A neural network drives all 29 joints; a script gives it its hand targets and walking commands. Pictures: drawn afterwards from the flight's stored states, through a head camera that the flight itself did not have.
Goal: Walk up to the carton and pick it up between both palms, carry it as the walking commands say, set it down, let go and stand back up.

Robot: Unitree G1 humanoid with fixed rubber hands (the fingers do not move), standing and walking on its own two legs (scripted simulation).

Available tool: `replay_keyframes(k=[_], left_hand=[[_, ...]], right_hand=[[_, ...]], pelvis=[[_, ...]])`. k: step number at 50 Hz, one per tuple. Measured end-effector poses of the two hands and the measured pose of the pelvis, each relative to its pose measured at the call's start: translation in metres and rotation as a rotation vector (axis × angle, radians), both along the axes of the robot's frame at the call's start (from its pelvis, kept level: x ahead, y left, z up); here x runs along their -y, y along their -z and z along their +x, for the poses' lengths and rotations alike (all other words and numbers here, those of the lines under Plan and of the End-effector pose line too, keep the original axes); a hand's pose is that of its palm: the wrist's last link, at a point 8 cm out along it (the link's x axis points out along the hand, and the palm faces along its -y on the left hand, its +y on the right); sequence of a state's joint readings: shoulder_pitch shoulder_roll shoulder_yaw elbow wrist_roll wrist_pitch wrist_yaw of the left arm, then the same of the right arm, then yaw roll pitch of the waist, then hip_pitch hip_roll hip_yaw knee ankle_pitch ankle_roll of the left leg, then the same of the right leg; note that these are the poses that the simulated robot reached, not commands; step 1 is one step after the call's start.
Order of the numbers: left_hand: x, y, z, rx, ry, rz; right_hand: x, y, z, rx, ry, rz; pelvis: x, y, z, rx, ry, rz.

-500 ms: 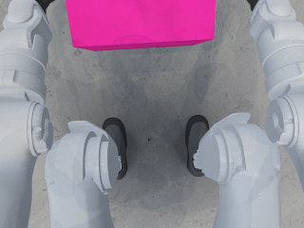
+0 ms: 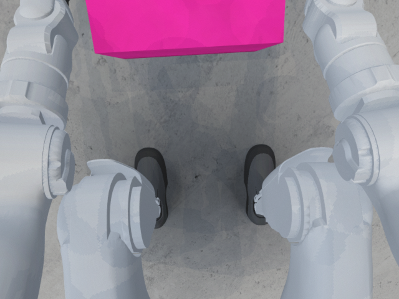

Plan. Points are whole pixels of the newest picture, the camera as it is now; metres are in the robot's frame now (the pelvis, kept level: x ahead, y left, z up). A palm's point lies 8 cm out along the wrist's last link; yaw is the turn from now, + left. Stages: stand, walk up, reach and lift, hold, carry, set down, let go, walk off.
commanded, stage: reach and lift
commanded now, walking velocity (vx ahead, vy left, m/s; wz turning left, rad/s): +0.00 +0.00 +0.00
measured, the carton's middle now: out of the picture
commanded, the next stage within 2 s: none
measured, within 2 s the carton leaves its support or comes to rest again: leaves its support in 0.90 s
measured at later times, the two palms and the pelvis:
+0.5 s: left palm out of the picture +0.54 +0.21 -0.19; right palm out of the picture +0.55 -0.16 -0.19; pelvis +0.00 +0.00 -0.01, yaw +0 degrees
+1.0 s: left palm out of the picture +0.55 +0.19 -0.17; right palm out of the picture +0.54 -0.17 -0.17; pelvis +0.00 +0.00 +0.00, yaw +0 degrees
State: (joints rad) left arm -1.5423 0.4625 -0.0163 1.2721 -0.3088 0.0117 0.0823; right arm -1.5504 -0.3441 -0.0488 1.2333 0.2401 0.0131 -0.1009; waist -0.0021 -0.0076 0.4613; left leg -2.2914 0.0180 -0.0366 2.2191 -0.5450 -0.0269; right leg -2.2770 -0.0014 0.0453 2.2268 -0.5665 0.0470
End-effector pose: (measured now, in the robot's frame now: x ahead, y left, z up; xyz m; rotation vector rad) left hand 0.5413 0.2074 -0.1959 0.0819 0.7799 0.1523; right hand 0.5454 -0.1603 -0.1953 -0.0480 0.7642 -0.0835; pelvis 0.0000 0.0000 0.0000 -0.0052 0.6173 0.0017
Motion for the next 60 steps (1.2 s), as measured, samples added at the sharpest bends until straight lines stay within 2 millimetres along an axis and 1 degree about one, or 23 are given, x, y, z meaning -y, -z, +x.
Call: replay_keyframes(k=[11,17,26,34,42,45,49,56,60], left_hand=[[0.002,-0.001,0.001,-0.012,0.010,0.010],[0.002,-0.002,0.003,-0.029,0.021,0.016],[0.002,-0.001,0.003,-0.037,0.037,-0.020],[0.002,-0.001,0.003,-0.037,0.033,-0.031],[0.011,-0.003,0.000,-0.043,0.041,-0.024],[0.015,-0.007,0.000,-0.035,0.041,-0.019],[0.018,-0.020,0.003,-0.016,0.034,-0.011],[0.014,-0.048,0.010,0.017,0.022,-0.001],[0.011,-0.059,0.010,0.023,0.022,-0.001]], right_hand=[[-0.001,-0.001,-0.001,0.002,0.011,-0.011],[0.000,-0.001,0.000,-0.013,0.015,-0.003],[0.002,-0.002,0.001,-0.040,-0.007,0.014],[0.003,-0.002,0.001,-0.046,-0.005,0.018],[0.009,-0.006,-0.003,-0.049,0.023,-0.011],[0.012,-0.011,-0.005,-0.039,0.039,-0.018],[0.013,-0.022,-0.005,-0.018,0.050,-0.020],[0.008,-0.047,0.002,0.016,0.050,-0.014],[0.006,-0.056,0.004,0.021,0.046,-0.014]], pelvis=[[-0.002,-0.002,-0.001,0.006,-0.006,-0.002],[-0.002,0.001,0.000,0.017,-0.005,-0.002],[-0.002,0.006,0.005,0.014,0.000,-0.002],[-0.003,0.007,0.006,0.012,-0.002,-0.003],[-0.002,0.005,0.005,0.011,-0.002,-0.003],[-0.001,0.004,0.004,0.010,0.000,-0.002],[0.000,0.003,0.001,0.006,0.003,0.000],[0.002,-0.002,-0.003,-0.016,0.003,0.003],[0.002,-0.006,-0.004,-0.037,0.001,0.002]])
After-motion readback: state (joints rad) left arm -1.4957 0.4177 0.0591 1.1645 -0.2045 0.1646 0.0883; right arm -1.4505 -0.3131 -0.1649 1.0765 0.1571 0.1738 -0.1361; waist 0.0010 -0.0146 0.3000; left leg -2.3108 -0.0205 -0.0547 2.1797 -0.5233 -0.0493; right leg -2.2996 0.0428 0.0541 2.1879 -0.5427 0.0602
